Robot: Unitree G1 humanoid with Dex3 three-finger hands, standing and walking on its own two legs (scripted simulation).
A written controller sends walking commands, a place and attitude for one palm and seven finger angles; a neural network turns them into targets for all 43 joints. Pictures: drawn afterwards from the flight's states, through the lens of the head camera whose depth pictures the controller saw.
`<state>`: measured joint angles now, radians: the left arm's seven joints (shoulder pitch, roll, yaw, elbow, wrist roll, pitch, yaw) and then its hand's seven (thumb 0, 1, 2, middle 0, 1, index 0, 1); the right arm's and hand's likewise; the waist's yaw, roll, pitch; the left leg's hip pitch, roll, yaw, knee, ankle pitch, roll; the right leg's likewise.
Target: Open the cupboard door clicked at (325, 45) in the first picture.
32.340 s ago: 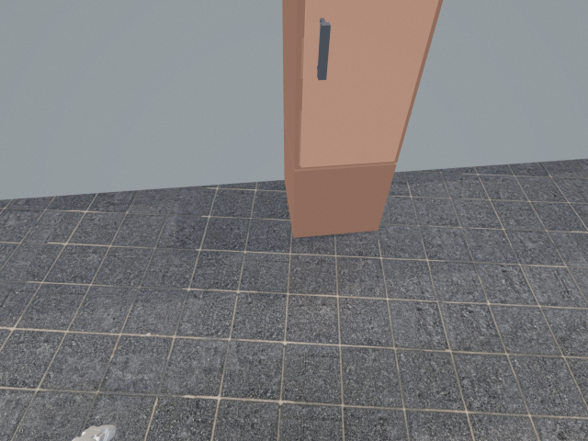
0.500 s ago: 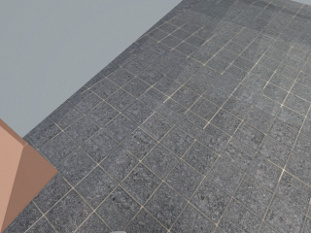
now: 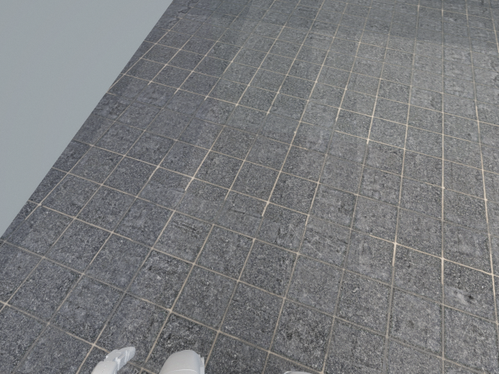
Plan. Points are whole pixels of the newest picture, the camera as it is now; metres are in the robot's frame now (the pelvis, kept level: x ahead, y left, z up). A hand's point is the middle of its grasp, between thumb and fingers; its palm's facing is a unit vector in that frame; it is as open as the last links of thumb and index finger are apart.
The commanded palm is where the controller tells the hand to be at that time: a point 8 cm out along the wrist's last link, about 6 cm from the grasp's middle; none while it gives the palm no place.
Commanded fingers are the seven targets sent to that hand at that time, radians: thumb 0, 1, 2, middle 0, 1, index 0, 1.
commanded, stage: walk to a spot facing it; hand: left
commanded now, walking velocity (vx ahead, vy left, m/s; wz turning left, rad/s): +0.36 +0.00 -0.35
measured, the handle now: out of the picture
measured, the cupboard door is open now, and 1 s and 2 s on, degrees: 39 39 39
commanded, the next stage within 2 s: turn to face it in 0.76 s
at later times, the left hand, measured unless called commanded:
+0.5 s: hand (170, 248) +0.37 +0.18 -0.15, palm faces -0.22 -0.96 -0.17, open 7.4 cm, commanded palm none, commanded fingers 0.00 0.90 0.90 -0.20 -0.30 -0.20 -0.30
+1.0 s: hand (215, 180) +0.57 +0.10 -0.18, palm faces -0.32 -0.93 -0.17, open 7.4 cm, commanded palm none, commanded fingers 0.00 0.90 0.90 -0.20 -0.30 -0.20 -0.30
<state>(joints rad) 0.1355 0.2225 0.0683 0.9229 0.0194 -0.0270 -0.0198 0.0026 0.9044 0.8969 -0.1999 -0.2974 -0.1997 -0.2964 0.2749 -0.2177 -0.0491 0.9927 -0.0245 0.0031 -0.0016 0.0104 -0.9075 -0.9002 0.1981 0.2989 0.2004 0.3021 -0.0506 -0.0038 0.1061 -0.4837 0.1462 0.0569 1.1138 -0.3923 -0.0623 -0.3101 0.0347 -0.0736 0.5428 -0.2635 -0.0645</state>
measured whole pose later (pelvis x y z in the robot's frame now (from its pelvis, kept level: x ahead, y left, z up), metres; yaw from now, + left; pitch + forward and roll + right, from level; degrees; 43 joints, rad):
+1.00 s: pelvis +0.48 -0.07 +0.00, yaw -20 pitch +1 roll +0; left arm 0.24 0.21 0.06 1.08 0.01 -0.01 -0.01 0.01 0.91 0.90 -0.20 -0.30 -0.20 -0.30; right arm 0.24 -0.13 -0.03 0.99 -0.04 -0.08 -0.02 0.00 -0.92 -0.90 0.20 0.30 0.20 0.30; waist -0.03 -0.04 0.03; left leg -0.36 0.08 0.11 0.60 -0.26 0.00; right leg -0.35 -0.01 -0.04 1.04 -0.49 0.00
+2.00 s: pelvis +0.66 -0.18 +0.01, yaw +17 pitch +1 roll +3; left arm 0.23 0.19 0.04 0.90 0.03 0.00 0.01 0.01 0.90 0.90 -0.20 -0.30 -0.20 -0.30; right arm 0.09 -0.23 -0.07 0.91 -0.01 0.06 0.03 0.01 -0.91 -0.90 0.20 0.30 0.20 0.30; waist 0.00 -0.04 0.11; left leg -0.39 0.01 0.08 0.80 -0.46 -0.05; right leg -0.23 -0.14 -0.18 0.53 -0.31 0.00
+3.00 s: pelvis +0.71 -0.19 +0.00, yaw +52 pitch +1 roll -1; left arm 0.15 0.26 0.08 0.88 0.01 0.05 0.00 0.01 0.90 0.90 -0.20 -0.30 -0.20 -0.30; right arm 0.18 -0.21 -0.06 0.92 -0.03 0.04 0.00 0.00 -0.90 -0.90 0.20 0.30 0.20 0.30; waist -0.01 0.00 0.08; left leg -0.31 -0.02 -0.07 0.53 -0.24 0.01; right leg -0.43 -0.05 -0.01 0.86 -0.42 0.08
